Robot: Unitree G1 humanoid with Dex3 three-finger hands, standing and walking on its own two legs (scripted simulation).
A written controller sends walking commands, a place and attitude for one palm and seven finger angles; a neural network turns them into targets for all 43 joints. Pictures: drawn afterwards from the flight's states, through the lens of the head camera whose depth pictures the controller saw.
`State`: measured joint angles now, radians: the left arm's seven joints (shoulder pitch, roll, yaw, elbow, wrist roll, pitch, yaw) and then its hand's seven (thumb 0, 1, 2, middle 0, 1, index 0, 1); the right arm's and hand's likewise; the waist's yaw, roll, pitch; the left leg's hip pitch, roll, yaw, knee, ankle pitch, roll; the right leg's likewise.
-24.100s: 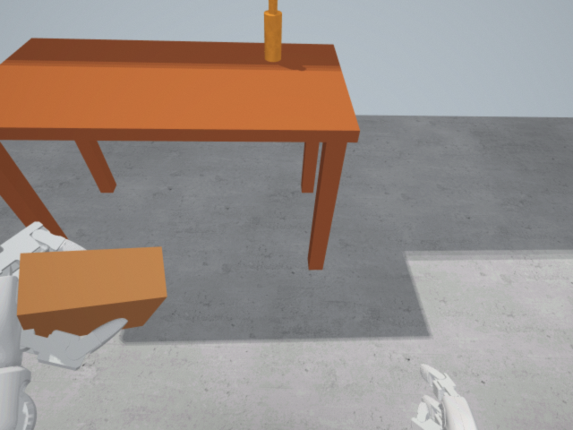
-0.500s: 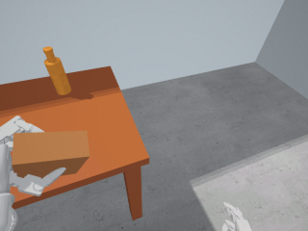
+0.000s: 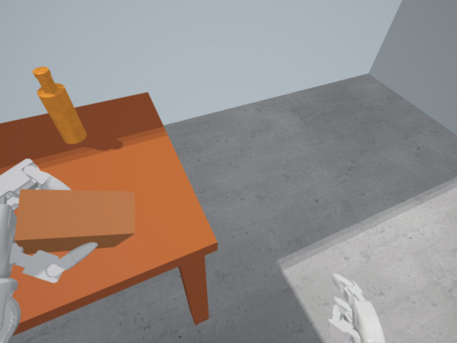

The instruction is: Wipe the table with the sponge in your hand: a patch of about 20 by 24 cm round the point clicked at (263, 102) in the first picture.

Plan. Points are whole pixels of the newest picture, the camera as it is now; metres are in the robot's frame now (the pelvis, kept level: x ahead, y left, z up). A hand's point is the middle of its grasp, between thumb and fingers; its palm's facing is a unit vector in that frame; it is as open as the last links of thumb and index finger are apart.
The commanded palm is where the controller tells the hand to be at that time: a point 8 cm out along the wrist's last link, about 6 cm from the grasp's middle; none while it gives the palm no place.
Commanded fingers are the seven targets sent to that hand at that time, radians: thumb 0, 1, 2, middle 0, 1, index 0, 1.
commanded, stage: shuffle to correct the standing spot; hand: left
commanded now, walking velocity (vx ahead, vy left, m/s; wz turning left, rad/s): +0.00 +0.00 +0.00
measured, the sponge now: (92, 223) +0.24 +0.21 +0.14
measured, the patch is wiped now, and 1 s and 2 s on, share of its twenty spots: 0.00 0.00 0.00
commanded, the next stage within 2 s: come to a stop and stand still in 0.64 s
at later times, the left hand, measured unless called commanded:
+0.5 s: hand (27, 237) +0.21 +0.27 +0.16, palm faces +0.35 -0.80 -0.48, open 9.7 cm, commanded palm +0.15 +0.30 +0.17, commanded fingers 0.00 0.10 1.30 -1.20 -1.60 -1.20 -1.60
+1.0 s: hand out of the picture +0.11 +0.32 +0.16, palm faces +0.43 -0.81 -0.39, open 9.7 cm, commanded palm +0.05 +0.35 +0.17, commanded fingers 0.00 0.10 1.30 -1.20 -1.60 -1.20 -1.60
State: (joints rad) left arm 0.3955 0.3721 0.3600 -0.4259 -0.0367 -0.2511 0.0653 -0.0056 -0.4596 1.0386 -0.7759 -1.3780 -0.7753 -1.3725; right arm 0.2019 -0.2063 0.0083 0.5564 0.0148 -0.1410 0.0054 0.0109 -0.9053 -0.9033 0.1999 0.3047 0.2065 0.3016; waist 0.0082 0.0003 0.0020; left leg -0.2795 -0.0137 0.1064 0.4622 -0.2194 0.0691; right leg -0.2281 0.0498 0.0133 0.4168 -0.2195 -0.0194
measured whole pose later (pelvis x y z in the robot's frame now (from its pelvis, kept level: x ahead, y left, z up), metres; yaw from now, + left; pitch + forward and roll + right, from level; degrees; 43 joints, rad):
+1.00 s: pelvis -0.10 +0.06 -0.01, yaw +2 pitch -2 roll -1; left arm 0.42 0.36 0.39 -0.46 -0.01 -0.23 0.10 -0.01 -0.46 1.04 -0.78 -1.37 -0.78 -1.37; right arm 0.28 -0.18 0.00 0.61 0.01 -0.14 -0.02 0.01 -0.91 -0.90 0.20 0.30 0.20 0.30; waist 0.00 -0.03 0.03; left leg -0.30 0.00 0.03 0.58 -0.26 0.03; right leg -0.26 0.01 -0.02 0.54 -0.26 0.00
